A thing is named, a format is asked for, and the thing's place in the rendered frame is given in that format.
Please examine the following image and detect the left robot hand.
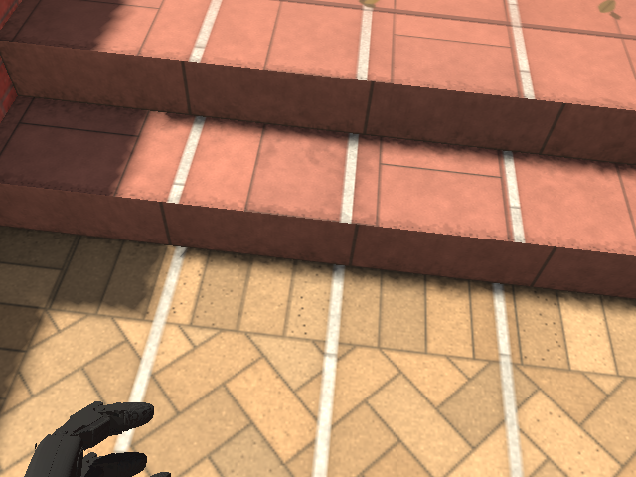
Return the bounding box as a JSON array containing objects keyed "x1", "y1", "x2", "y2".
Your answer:
[{"x1": 24, "y1": 401, "x2": 171, "y2": 477}]

